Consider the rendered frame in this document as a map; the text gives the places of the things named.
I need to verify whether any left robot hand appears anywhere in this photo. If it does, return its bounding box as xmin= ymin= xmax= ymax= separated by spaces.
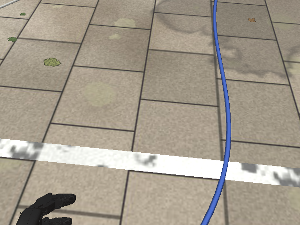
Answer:
xmin=16 ymin=192 xmax=76 ymax=225

